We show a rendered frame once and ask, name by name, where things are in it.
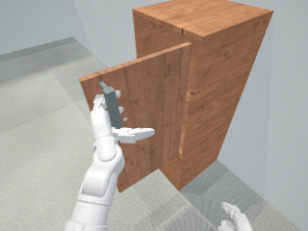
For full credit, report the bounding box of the robot left hand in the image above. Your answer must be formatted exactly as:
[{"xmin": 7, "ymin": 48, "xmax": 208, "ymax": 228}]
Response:
[{"xmin": 90, "ymin": 90, "xmax": 155, "ymax": 143}]

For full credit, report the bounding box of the cupboard door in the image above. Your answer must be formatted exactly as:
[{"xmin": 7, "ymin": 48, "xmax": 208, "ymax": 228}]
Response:
[{"xmin": 78, "ymin": 42, "xmax": 193, "ymax": 193}]

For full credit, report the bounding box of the robot right hand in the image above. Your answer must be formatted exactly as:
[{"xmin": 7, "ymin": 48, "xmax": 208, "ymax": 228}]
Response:
[{"xmin": 218, "ymin": 202, "xmax": 253, "ymax": 231}]

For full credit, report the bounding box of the handle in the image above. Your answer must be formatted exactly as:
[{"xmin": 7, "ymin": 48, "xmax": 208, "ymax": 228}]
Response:
[{"xmin": 98, "ymin": 81, "xmax": 123, "ymax": 129}]

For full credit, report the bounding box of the left robot forearm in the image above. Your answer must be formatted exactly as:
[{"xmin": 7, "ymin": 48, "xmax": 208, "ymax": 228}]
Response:
[{"xmin": 64, "ymin": 136, "xmax": 125, "ymax": 231}]

